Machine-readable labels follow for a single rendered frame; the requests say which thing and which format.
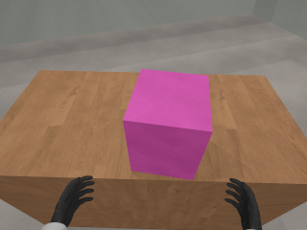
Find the carton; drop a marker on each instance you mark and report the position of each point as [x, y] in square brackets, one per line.
[168, 123]

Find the pedestal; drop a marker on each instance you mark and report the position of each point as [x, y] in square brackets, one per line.
[69, 124]

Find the robot right hand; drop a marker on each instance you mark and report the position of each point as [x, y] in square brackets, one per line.
[247, 206]

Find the robot left hand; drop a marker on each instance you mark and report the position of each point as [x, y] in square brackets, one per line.
[69, 201]

